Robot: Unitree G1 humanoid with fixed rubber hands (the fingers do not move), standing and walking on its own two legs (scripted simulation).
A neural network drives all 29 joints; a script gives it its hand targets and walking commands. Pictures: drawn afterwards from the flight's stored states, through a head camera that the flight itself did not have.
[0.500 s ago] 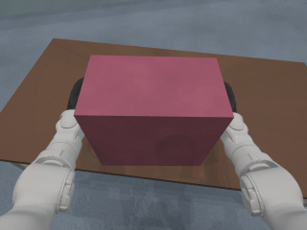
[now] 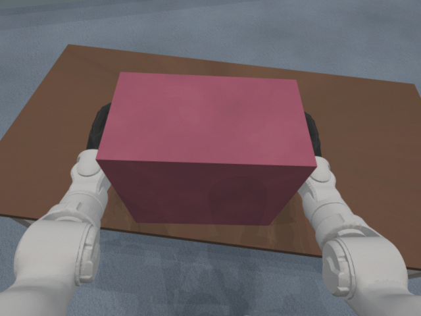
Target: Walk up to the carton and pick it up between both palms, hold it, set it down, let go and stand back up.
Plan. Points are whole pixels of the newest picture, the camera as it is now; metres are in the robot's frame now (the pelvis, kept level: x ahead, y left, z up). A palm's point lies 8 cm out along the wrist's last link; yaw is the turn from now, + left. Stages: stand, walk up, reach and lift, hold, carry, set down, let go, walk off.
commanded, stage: reach and lift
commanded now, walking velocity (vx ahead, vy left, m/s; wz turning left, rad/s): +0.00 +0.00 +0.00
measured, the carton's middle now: (205, 160) +0.43 +0.00 +0.01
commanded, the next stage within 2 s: none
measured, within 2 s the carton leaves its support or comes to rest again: leaves its support in 0.96 s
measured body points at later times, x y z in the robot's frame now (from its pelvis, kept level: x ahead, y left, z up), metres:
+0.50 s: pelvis +0.02 +0.01 +0.02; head +0.12 +0.02 +0.46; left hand +0.46 +0.21 +0.05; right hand +0.42 -0.20 +0.05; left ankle +0.02 +0.10 -0.71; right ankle +0.02 -0.10 -0.71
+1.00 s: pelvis +0.02 +0.01 +0.02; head +0.10 +0.02 +0.46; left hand +0.44 +0.21 +0.06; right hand +0.41 -0.20 +0.05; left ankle +0.02 +0.10 -0.71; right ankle +0.02 -0.10 -0.71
